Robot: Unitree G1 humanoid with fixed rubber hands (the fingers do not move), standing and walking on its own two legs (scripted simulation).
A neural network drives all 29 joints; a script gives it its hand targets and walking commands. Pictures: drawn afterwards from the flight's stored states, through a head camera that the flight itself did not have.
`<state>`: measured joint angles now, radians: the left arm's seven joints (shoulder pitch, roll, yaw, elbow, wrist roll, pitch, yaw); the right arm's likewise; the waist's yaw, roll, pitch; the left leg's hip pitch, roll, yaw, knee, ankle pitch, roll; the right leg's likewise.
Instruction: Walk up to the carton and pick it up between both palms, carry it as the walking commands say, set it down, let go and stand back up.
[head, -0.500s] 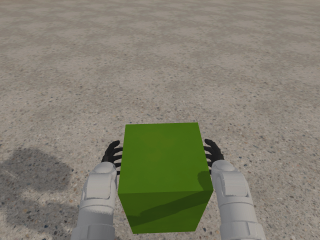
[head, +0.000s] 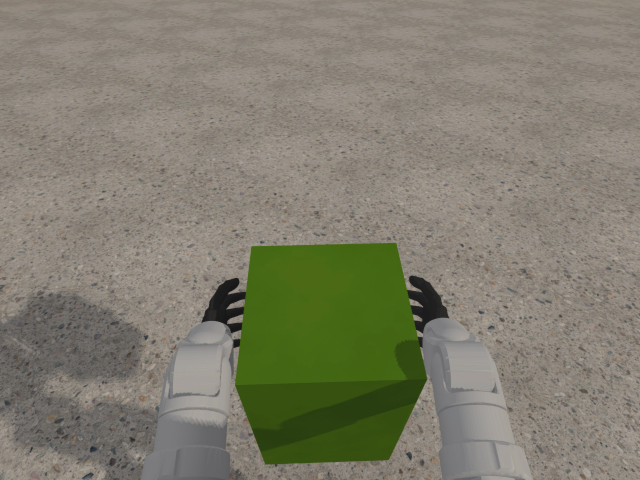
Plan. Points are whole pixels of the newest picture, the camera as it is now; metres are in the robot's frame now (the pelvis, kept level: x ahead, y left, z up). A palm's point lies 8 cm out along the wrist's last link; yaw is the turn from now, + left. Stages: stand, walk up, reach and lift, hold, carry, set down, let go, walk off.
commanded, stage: hold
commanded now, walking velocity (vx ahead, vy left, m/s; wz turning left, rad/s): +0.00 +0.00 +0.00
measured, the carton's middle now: (325, 362) +0.29 +0.00 -0.02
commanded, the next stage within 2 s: carry in 0.38 s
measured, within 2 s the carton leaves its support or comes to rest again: neither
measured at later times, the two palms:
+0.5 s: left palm (217, 332) +0.29 +0.14 +0.05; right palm (433, 326) +0.30 -0.14 +0.05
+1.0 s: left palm (212, 443) +0.15 +0.11 +0.08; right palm (495, 449) +0.14 -0.16 +0.07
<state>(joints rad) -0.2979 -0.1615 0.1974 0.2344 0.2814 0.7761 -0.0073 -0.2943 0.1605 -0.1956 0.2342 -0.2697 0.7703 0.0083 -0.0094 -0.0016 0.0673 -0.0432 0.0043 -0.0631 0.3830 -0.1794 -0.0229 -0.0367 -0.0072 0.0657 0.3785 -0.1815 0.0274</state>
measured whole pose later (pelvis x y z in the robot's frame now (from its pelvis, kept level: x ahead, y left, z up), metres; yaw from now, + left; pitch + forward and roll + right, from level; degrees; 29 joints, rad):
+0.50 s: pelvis +0.00 +0.00 -0.01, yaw +1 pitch -2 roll +0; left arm -0.29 -0.16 0.17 0.15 0.22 0.80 0.03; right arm -0.28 0.16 -0.18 0.14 -0.21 0.80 -0.03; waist 0.00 0.00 -0.05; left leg -0.29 0.00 -0.08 0.56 -0.24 -0.03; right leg -0.28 0.00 0.05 0.56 -0.25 0.03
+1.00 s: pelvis -0.10 -0.02 -0.03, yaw -2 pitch +4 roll +0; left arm -0.08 -0.13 0.02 -0.42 0.03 1.18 0.17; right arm -0.05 0.13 0.00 -0.45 -0.06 1.18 -0.19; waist 0.01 0.04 -0.11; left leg -0.60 0.04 -0.05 0.71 -0.29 -0.03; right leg -0.44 0.01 -0.08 0.65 -0.26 -0.04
